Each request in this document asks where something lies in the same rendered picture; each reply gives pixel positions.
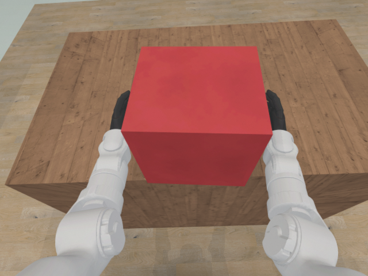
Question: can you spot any robot right hand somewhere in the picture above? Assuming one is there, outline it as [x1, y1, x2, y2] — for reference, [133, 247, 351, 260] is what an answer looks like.
[265, 90, 287, 131]

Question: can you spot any robot left hand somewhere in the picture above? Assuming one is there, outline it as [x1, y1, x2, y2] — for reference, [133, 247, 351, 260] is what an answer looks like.
[110, 90, 130, 130]

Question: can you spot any left robot upper arm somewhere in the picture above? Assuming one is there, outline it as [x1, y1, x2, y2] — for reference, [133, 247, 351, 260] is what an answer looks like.
[15, 206, 125, 276]

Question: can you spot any right robot upper arm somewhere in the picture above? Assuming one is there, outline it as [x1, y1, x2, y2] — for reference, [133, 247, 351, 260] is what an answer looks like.
[262, 213, 366, 276]

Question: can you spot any robot left forearm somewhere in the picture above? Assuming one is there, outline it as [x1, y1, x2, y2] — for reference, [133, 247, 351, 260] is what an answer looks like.
[55, 129, 131, 253]

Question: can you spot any pedestal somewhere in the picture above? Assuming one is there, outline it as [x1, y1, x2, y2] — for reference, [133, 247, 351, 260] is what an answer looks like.
[5, 19, 368, 229]

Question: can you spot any robot right forearm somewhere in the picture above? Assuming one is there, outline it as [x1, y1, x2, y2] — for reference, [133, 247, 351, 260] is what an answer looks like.
[263, 130, 338, 246]

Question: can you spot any carton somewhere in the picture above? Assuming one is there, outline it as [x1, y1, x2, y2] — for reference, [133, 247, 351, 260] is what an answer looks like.
[121, 46, 273, 186]

